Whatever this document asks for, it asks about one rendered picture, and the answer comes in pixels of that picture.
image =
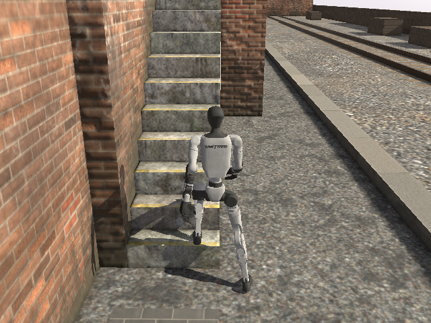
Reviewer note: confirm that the left robot hand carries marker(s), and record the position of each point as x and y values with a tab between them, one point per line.
183	210

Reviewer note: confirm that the humanoid robot head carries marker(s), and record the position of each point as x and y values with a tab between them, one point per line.
215	116

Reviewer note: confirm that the robot torso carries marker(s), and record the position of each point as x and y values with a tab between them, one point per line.
215	159

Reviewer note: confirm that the robot left forearm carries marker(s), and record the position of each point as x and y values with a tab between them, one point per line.
188	185

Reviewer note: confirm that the right robot hand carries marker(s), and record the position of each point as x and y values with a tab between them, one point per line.
230	177

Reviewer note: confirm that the right robot upper arm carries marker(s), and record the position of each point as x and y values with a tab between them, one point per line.
237	152

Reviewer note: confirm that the left robot upper arm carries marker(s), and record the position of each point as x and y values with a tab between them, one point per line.
194	142

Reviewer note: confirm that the robot right forearm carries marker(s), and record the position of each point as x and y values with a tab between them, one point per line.
234	172

